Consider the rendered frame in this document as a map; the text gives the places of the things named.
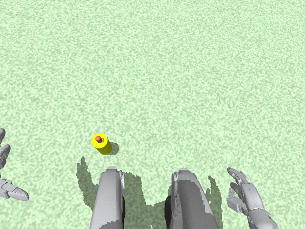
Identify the right robot arm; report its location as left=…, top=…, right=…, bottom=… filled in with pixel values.
left=247, top=209, right=279, bottom=229

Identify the bottle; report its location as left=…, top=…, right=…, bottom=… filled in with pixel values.
left=91, top=133, right=112, bottom=155

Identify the left robot hand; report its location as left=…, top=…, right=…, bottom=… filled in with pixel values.
left=0, top=128, right=29, bottom=201

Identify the right robot hand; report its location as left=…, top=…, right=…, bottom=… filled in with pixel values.
left=226, top=167, right=265, bottom=216

